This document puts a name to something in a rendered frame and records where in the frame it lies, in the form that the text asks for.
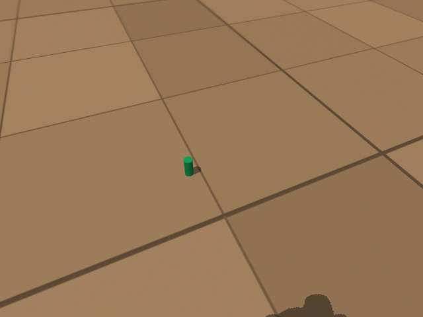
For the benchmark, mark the can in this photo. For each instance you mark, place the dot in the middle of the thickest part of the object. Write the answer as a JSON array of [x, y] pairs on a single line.
[[188, 166]]

